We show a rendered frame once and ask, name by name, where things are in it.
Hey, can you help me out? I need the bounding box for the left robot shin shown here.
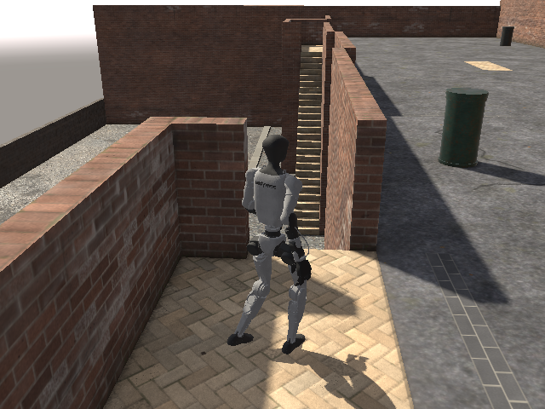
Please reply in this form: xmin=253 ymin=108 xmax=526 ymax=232
xmin=234 ymin=280 xmax=267 ymax=337

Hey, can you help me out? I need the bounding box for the right robot upper arm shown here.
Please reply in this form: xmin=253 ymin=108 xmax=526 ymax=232
xmin=280 ymin=174 xmax=303 ymax=225

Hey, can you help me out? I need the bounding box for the left robot upper arm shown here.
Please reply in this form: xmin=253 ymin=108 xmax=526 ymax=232
xmin=242 ymin=167 xmax=262 ymax=210

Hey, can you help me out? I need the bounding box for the right robot forearm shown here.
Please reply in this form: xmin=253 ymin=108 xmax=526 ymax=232
xmin=285 ymin=213 xmax=305 ymax=262

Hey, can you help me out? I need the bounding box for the robot right foot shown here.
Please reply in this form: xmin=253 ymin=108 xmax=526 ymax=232
xmin=282 ymin=334 xmax=305 ymax=354

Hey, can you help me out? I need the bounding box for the robot right hand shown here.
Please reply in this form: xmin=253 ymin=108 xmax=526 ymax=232
xmin=291 ymin=258 xmax=312 ymax=286

